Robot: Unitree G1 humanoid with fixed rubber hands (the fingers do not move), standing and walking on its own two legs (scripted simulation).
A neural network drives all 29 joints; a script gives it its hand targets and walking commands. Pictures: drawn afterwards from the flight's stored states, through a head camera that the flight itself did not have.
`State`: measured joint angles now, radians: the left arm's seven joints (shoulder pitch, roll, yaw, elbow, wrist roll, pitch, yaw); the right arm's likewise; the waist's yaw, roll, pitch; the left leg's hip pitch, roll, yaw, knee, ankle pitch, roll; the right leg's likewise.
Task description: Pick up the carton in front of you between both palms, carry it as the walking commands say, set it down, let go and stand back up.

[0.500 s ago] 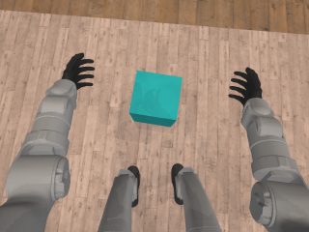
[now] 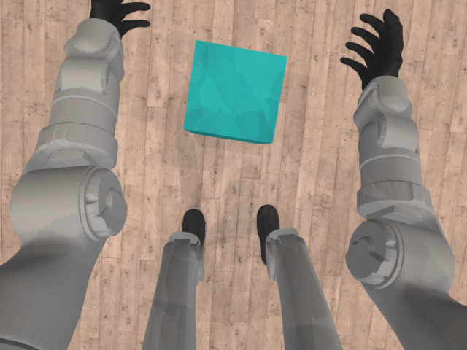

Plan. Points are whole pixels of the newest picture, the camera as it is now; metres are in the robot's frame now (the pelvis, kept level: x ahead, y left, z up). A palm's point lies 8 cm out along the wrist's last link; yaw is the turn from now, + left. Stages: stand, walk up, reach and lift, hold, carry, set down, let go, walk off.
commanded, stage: reach and lift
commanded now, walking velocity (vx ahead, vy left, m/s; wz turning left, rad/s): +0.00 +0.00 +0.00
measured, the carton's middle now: (232, 101) +0.52 -0.02 -0.52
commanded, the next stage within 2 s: none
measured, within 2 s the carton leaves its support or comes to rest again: leaves its support in 1.62 s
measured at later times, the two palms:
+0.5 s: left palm (152, 80) +0.54 +0.16 -0.38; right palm (320, 106) +0.48 -0.21 -0.37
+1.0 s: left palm (161, 85) +0.54 +0.16 -0.45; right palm (302, 103) +0.50 -0.19 -0.45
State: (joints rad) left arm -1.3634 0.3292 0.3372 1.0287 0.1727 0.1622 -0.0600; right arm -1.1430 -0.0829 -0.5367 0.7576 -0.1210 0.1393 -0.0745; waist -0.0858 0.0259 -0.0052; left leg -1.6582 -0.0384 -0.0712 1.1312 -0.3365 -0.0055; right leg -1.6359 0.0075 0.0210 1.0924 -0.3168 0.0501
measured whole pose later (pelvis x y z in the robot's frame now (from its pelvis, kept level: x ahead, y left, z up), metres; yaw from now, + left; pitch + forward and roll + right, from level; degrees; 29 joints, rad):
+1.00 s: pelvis -0.05 +0.00 -0.27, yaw -2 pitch +37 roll -3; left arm -1.69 0.51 -0.06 1.25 -0.23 0.09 0.05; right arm -1.56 -0.28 -0.22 1.12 0.18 0.08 -0.15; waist -0.05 -0.02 0.44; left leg -2.25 -0.03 -0.06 2.24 -0.64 -0.02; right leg -2.24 0.04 0.02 2.19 -0.60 0.07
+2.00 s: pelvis -0.07 -0.01 -0.19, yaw +1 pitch +43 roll -2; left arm -1.30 0.13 0.43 0.91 0.24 0.35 0.01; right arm -1.20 0.00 -0.59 0.74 -0.23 0.37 -0.09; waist -0.03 0.00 -0.05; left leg -2.13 -0.12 -0.10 1.89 -0.51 -0.07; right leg -2.12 0.10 0.08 1.87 -0.51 0.09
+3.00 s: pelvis +0.01 -0.01 +0.06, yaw +2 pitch +24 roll +0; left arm -0.53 -0.11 0.36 0.58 0.23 0.35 0.02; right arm -0.52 0.14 -0.40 0.56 -0.22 0.36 -0.05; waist -0.01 -0.01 -0.19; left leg -1.02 -0.08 -0.13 1.00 -0.39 -0.03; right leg -1.02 0.08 0.14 1.00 -0.39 0.04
